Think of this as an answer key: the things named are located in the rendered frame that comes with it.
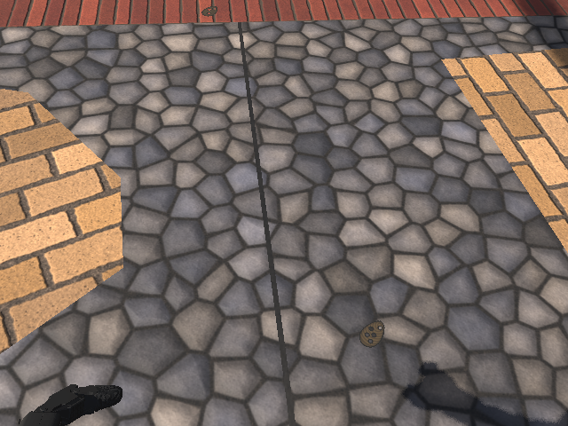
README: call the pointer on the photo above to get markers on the robot left hand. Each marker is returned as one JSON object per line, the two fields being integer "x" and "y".
{"x": 70, "y": 403}

